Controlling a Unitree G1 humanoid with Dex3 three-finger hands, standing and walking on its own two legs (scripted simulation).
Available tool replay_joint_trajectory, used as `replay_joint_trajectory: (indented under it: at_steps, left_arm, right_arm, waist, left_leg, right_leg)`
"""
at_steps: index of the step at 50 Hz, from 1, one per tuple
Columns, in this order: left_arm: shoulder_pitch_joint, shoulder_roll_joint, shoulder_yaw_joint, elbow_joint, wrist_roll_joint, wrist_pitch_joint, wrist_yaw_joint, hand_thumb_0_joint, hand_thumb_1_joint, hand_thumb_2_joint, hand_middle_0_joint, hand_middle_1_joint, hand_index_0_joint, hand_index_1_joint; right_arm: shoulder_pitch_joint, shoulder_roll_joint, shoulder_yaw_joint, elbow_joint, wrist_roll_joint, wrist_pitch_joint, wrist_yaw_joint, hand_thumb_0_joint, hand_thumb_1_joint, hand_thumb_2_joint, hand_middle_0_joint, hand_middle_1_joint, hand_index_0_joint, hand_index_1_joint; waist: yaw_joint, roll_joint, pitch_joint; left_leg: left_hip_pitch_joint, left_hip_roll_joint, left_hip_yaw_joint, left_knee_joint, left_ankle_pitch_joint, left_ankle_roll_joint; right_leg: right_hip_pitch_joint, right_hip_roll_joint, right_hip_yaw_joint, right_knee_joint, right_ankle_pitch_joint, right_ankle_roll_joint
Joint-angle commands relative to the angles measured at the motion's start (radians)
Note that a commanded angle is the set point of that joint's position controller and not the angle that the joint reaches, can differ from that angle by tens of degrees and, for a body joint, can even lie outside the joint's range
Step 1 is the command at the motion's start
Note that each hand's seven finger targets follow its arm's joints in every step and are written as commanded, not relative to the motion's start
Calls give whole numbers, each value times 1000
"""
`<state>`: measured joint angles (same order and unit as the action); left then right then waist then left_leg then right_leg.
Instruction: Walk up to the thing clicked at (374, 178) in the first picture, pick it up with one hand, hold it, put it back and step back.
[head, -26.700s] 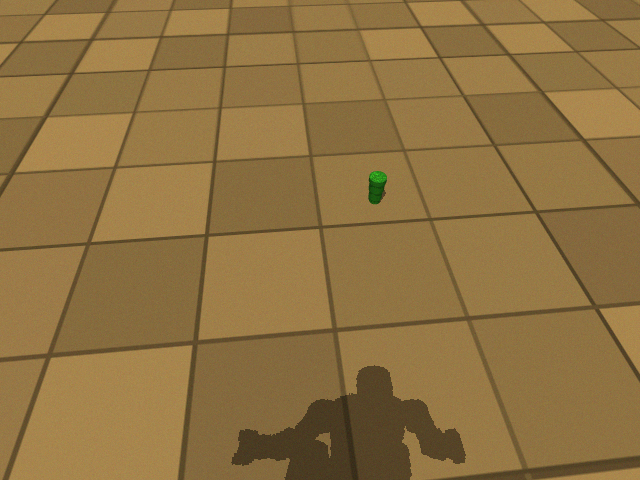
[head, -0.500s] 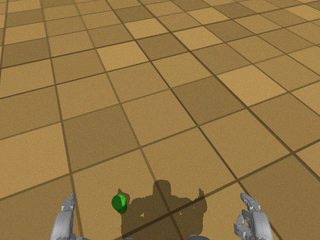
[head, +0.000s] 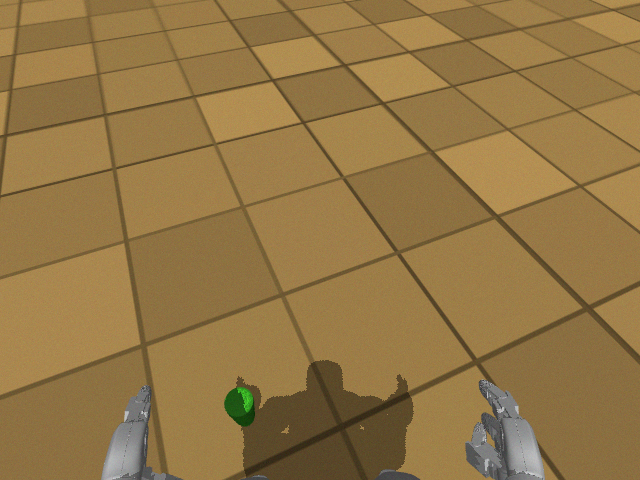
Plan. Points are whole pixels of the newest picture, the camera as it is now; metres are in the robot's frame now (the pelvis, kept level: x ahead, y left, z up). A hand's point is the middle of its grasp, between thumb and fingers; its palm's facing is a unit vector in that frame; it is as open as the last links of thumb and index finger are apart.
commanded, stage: home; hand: left
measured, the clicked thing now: (242, 409) +0.40 +0.21 -0.66
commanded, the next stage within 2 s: stand in 0.48 s
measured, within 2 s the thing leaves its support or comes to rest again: neither
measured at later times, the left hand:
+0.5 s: hand (175, 452) +0.17 +0.19 -0.06, palm faces +0.10 -0.96 -0.27, open 17.6 cm
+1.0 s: hand (172, 459) +0.17 +0.19 -0.08, palm faces +0.02 -0.95 -0.31, open 10.0 cm
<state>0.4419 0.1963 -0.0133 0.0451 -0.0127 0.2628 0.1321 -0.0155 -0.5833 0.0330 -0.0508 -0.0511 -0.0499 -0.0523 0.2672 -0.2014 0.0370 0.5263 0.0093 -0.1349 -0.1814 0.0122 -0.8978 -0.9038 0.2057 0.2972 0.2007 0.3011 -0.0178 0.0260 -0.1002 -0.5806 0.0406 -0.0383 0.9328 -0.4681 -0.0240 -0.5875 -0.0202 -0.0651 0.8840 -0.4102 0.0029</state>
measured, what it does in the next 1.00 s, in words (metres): stands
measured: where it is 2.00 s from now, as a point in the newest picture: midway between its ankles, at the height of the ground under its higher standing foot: outside the picture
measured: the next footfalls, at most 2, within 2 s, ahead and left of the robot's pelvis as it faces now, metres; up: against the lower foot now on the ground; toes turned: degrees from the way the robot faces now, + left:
none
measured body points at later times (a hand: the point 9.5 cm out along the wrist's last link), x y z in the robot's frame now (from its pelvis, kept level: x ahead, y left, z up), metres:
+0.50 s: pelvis +0.01 +0.01 +0.00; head +0.02 +0.01 +0.45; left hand +0.17 +0.24 -0.04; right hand +0.16 -0.23 -0.07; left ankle +0.00 +0.13 -0.69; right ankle +0.02 -0.12 -0.69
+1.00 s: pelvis +0.00 +0.01 +0.00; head +0.02 +0.01 +0.45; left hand +0.16 +0.24 -0.05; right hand +0.16 -0.23 -0.08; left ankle +0.00 +0.13 -0.69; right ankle +0.02 -0.12 -0.69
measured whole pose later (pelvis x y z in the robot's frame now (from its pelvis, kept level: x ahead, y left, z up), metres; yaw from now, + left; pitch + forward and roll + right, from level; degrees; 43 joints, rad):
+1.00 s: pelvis +0.00 +0.01 +0.00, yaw +0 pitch +4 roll -1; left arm 0.35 0.23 -0.02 0.24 0.05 0.14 0.08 -0.01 0.44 0.79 -0.20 -0.29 -0.19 -0.29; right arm 0.22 -0.22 0.03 0.63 -0.07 -0.10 -0.12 0.01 -0.90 -0.90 0.21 0.30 0.20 0.30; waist 0.00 0.01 -0.04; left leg -0.51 0.03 -0.02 0.90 -0.46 -0.01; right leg -0.53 -0.03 -0.05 0.87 -0.41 0.01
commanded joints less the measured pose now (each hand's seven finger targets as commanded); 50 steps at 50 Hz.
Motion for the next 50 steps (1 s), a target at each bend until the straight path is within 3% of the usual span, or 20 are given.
replay_joint_trajectory:
  at_steps: [1, 7, 19, 22, 29, 31, 32, 40, 46, 47, 48, 50]
  left_arm:
    - [-27, 99, 58, -192, 9, -48, 14, 0, -611, 16, -45, -44, -45, -44]
    - [-33, 102, 58, -186, 9, -47, 14, 0, -601, 25, -46, -47, -46, -47]
    - [-17, 101, 60, -190, 13, -49, 15, 0, -576, 39, -49, -50, -49, -50]
    - [-36, 97, 49, -186, 12, -47, 14, 0, -588, 32, -47, -48, -47, -48]
    - [-32, 99, 53, -182, 13, -47, 14, 0, -561, 47, -50, -52, -50, -52]
    - [-32, 101, 58, -193, 12, -47, 14, 0, -401, 207, -200, -212, -200, -212]
    - [-30, 99, 58, -189, 12, -48, 14, 0, -321, 287, -200, -292, -200, -292]
    - [-30, 107, 62, -192, 11, -48, 16, 0, 319, 900, -200, -300, -200, -300]
    - [-35, 102, 56, -197, 12, -50, 17, 0, 799, 900, -200, -300, -200, -300]
    - [-187, 230, 101, 154, 104, -166, -36, 0, 879, 900, -200, -300, -200, -300]
    - [-152, 242, 108, 240, 115, -210, -65, 0, 899, 900, -200, -300, -200, -300]
    - [-150, 266, 93, 322, 92, -261, -92, 0, 899, 900, -200, -300, -200, -300]
  right_arm:
    - [-69, -111, -52, -159, -1, -58, -18, 0, -901, -901, 200, 301, 200, 301]
    - [-70, -111, -51, -157, -1, -60, -15, 0, -900, -902, 200, 301, 200, 301]
    - [-56, -112, -56, -154, -3, -59, -16, 0, -900, -902, 200, 301, 200, 301]
    - [-64, -113, -53, -152, -3, -59, -15, 0, -900, -902, 200, 301, 200, 301]
    - [-59, -111, -53, -151, -5, -57, -15, 0, -899, -902, 200, 301, 200, 301]
    - [-60, -110, -54, -150, -6, -58, -15, 0, -900, -900, 200, 300, 200, 300]
    - [-59, -112, -55, -153, -5, -57, -16, 0, -900, -900, 200, 300, 200, 300]
    - [-65, -114, -54, -154, -4, -59, -15, 0, -900, -900, 200, 300, 200, 300]
    - [-62, -113, -54, -154, -4, -60, -17, 0, -900, -900, 200, 300, 200, 300]
    - [-117, -264, -101, 48, -117, 13, 43, 0, -900, -900, 200, 300, 200, 300]
    - [-89, -259, -111, 98, -123, 43, 77, 0, -900, -900, 200, 300, 200, 300]
    - [-92, -253, -116, 111, -95, 63, 112, 0, -900, -900, 200, 300, 200, 300]
  waist:
    - [-7, -3, -84]
    - [0, 11, -60]
    - [-2, 1, -111]
    - [-6, -9, -75]
    - [-7, 4, -81]
    - [-5, 6, -94]
    - [-3, 10, -96]
    - [0, 15, -88]
    - [-2, 10, -86]
    - [31, -66, 66]
    - [38, -97, -3]
    - [27, -47, -18]
  left_leg:
    - [26, -40, 38, -158, 153, 30]
    - [13, -37, 28, -173, 135, 27]
    - [44, -32, 28, -150, 238, 24]
    - [30, -34, 30, -160, 198, 26]
    - [33, -34, 30, -157, 211, 26]
    - [39, -34, 30, -156, 209, 26]
    - [36, -36, 33, -156, 207, 26]
    - [34, -33, 29, -168, 185, 25]
    - [34, -32, 30, -167, 192, 25]
    - [60, 1, -38, -203, 319, 56]
    - [100, 8, -13, -184, 322, 80]
    - [151, 0, -35, -207, 289, 91]
  right_leg:
    - [92, 30, 1, -159, 117, -6]
    - [85, 34, -8, -152, 96, -10]
    - [113, 36, -7, -132, 187, -11]
    - [99, 34, -7, -143, 152, -8]
    - [102, 33, -6, -142, 165, -9]
    - [111, 32, -5, -145, 163, -9]
    - [109, 32, -3, -146, 164, -8]
    - [99, 34, -7, -145, 138, -11]
    - [101, 33, -6, -142, 145, -12]
    - [189, -49, 84, -169, 170, -64]
    - [215, -71, 118, -180, 211, -84]
    - [231, -81, 145, -201, 240, -94]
